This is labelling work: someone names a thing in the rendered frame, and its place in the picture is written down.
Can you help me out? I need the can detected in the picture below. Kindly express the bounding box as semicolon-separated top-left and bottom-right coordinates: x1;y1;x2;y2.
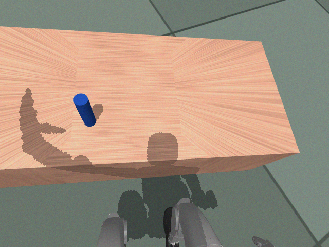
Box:
73;94;96;127

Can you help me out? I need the right robot foot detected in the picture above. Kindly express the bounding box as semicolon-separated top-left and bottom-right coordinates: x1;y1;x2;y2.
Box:
163;207;179;247

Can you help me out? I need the right robot hand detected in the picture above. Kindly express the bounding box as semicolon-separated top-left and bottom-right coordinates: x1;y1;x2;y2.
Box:
252;236;274;247

